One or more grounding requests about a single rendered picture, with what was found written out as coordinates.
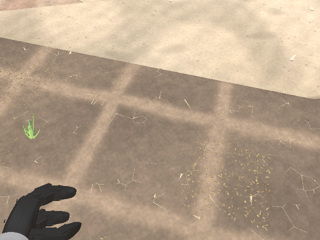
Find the left robot hand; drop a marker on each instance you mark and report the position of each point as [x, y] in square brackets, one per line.
[26, 218]

